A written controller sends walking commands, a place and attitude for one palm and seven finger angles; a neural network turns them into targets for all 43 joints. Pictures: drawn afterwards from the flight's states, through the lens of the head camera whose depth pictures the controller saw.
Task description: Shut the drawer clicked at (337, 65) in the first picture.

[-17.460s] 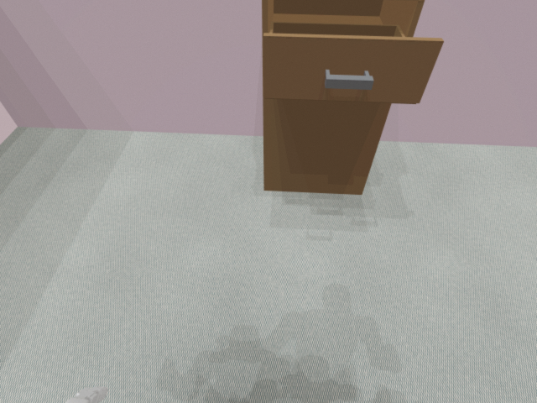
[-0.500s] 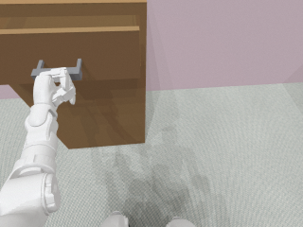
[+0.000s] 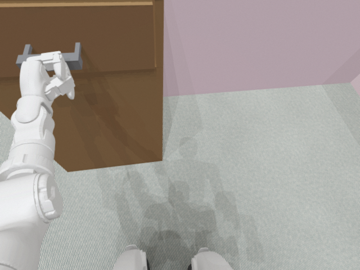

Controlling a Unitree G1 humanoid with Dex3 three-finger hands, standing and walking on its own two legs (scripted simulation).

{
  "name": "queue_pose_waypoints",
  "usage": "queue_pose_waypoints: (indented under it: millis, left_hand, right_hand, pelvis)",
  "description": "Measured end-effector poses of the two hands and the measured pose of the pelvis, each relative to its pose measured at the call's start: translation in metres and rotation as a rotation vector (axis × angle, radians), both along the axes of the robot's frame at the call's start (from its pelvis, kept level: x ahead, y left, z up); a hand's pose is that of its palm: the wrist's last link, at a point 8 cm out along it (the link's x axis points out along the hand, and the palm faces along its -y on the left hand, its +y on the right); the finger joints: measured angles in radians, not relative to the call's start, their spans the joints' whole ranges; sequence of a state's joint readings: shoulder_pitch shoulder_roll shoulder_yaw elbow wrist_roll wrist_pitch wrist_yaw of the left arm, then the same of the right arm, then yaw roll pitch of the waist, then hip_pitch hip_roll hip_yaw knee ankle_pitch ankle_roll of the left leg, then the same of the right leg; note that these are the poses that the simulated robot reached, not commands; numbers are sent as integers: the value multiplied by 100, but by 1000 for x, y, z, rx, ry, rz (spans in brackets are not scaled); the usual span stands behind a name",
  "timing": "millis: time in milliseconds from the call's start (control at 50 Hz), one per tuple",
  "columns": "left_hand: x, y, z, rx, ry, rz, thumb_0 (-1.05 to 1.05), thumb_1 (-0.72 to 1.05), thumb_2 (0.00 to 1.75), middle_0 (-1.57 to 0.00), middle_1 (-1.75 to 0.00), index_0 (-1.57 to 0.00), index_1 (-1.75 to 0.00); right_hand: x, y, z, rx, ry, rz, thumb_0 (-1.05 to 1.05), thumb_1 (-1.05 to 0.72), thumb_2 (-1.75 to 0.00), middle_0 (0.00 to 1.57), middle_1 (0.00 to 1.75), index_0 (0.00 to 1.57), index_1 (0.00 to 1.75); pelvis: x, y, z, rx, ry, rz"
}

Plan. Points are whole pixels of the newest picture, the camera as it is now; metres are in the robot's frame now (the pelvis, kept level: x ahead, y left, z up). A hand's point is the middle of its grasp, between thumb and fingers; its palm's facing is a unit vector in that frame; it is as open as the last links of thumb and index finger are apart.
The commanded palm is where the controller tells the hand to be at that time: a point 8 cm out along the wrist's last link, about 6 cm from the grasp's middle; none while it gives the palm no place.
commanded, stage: push the drawer shut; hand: left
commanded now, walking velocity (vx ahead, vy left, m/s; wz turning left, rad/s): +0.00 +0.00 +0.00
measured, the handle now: (52, 55) +0.58 +0.25 +0.09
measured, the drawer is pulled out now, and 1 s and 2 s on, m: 0.01 0.00 0.00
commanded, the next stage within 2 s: pull the fist back off the drawer in 0.26 s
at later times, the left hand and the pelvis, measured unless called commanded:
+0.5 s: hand (65, 75) +0.52 +0.21 +0.09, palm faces +0.09 -1.00 -0.03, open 2.8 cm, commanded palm +0.52 +0.24 +0.09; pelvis -0.02 +0.00 -0.02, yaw +1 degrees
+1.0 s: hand (73, 84) +0.50 +0.19 +0.09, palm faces +0.10 -0.99 -0.03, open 3.3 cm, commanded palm +0.45 +0.24 +0.09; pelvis +0.01 +0.01 +0.00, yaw -1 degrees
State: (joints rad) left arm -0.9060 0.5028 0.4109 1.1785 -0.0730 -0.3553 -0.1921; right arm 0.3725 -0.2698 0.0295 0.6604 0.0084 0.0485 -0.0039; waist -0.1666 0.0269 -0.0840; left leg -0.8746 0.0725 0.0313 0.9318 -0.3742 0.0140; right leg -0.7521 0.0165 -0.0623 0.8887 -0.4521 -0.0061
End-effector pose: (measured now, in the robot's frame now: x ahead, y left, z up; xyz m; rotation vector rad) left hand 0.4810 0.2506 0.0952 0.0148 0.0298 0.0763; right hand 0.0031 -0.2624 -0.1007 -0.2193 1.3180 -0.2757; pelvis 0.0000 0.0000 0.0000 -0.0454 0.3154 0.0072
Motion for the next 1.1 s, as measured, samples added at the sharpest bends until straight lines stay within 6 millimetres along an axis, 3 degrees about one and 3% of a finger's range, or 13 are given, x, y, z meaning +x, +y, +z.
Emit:
queue_pose_waypoints:
  millis: [100, 440, 700, 900, 1100]
  left_hand:
    - [12, 1, 1, 3, -3, -3, 2, 81, 90, -140, -160, -140, -160]
    - [17, 13, -3, 13, 15, 10, -6, 62, 95, -140, -160, -140, -160]
    - [12, 0, -1, 11, 0, 15, -1, 78, 95, -140, -160, -140, -160]
    - [2, -11, -4, 8, -4, 11, 1, 88, 92, -140, -160, -140, -160]
    - [-23, -2, -5, 13, -27, 37, 2, 89, 91, -140, -160, -140, -160]
  right_hand:
    - [-11, 0, 1, -10, 31, -10, 1, -91, -90, 20, 30, 20, 30]
    - [-45, 2, -2, -38, 108, 26, 1, -91, -90, 20, 30, 20, 30]
    - [-53, 9, -2, -14, 91, 14, 1, -91, -90, 20, 30, 20, 30]
    - [-30, 15, -1, 33, 39, -23, 1, -91, -90, 20, 30, 20, 30]
    - [28, 10, 1, 50, -53, -3, 1, -91, -90, 20, 30, 20, 30]
  pelvis:
    - [0, 1, -2, -5, 22, -3]
    - [-18, 2, -14, -31, 63, 31]
    - [-24, 6, -13, -29, 51, 17]
    - [-6, 7, -2, -9, 18, -13]
    - [14, 4, 6, 5, -24, -13]
